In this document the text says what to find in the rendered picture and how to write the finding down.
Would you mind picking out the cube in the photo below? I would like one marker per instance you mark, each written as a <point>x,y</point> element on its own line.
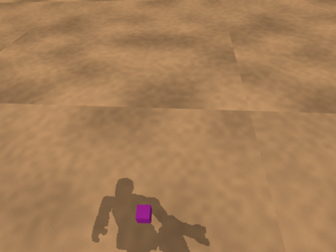
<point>143,214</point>

